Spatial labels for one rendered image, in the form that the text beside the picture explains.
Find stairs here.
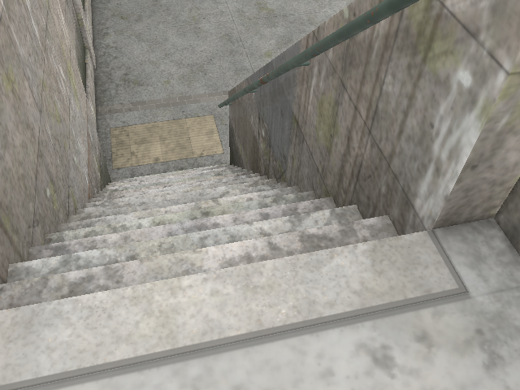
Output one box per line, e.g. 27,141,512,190
0,163,398,310

